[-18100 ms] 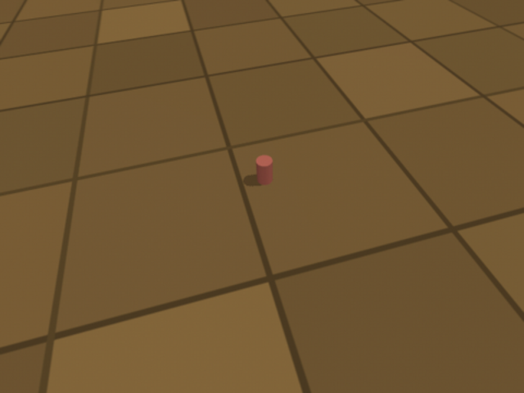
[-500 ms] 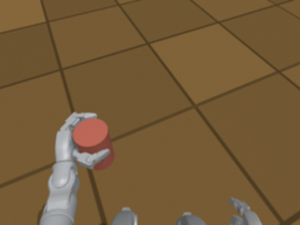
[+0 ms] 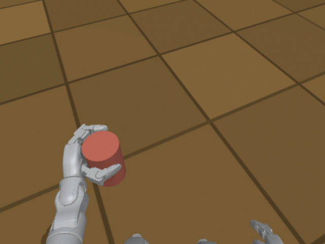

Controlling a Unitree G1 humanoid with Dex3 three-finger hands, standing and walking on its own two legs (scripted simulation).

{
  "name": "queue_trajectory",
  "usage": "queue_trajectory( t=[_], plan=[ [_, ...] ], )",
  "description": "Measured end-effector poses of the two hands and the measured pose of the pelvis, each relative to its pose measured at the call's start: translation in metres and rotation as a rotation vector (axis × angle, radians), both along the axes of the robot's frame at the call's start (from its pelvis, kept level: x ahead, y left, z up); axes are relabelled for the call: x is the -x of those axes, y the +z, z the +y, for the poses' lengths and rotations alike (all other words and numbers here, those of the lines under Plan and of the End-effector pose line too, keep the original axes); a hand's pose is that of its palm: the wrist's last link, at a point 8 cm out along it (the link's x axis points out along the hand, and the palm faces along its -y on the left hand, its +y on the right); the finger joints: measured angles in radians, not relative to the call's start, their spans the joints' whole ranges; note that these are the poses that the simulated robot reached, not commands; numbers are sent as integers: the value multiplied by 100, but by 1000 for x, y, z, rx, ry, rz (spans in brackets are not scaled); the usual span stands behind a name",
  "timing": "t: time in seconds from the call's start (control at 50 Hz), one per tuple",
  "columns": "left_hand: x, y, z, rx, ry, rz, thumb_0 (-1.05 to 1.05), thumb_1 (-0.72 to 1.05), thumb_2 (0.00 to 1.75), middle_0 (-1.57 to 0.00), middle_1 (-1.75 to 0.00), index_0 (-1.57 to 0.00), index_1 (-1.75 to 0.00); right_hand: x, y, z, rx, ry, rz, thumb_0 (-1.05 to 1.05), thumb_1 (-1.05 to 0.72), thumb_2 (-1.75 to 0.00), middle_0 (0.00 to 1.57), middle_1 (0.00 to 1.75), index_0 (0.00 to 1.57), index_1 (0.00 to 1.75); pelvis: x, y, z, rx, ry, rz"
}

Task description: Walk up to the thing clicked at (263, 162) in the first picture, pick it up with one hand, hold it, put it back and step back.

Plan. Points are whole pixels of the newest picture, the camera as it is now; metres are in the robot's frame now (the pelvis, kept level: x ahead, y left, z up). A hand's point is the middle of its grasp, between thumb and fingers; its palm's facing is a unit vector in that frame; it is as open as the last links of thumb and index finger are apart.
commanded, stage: hold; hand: left
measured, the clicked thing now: (106, 160) +0.33 +0.17 -0.01
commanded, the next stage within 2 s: none
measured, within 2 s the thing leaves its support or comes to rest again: neither
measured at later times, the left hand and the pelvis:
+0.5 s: hand (97, 154) +0.32 +0.17 +0.05, palm faces +0.13 -0.99 -0.04, open 11.5 cm; pelvis +0.00 +0.00 +0.01, yaw +0 degrees
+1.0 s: hand (97, 156) +0.32 +0.17 +0.05, palm faces +0.14 -0.99 -0.03, open 11.5 cm; pelvis -0.01 +0.00 +0.01, yaw +0 degrees
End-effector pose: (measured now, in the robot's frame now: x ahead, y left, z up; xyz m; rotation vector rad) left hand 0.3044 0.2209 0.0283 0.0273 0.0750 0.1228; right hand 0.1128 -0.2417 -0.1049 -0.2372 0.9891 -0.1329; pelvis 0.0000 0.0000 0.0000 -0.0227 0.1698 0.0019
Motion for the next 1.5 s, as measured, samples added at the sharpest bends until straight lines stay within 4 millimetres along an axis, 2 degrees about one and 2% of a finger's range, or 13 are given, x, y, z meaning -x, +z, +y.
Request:
queue_trajectory(
  t=[0.58,0.86,1.08,1.5],
  plan=[
    [11,23,0,-10,11,-25,0,-53,106,-64,-96,-62,-95,-3,13,8,-16,-1,-41,1,-92,-91,20,30,20,30,4,11,3,-3,2,-61],
    [19,19,-1,-6,6,-6,0,-53,106,-64,-95,-62,-95,4,13,5,-11,1,-26,1,-92,-91,20,30,20,30,6,12,3,-3,4,-63],
    [16,23,0,-5,18,-24,0,-53,106,-64,-95,-62,-95,5,15,5,-13,-1,-39,1,-92,-91,20,30,20,30,10,13,1,-6,2,-73],
    [27,24,1,-11,10,-25,0,-53,106,-64,-95,-62,-95,10,16,3,-6,0,-45,1,-92,-91,20,30,20,30,15,13,0,-6,6,-82]
  ],
)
